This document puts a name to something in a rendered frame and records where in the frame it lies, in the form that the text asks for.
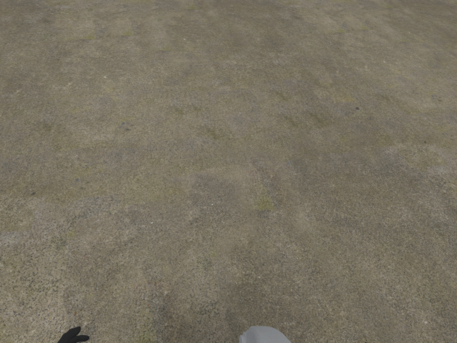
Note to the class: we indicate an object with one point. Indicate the robot right thigh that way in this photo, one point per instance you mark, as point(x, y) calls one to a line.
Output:
point(263, 334)

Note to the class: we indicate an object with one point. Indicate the left robot hand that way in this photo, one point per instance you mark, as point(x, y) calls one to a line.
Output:
point(71, 336)

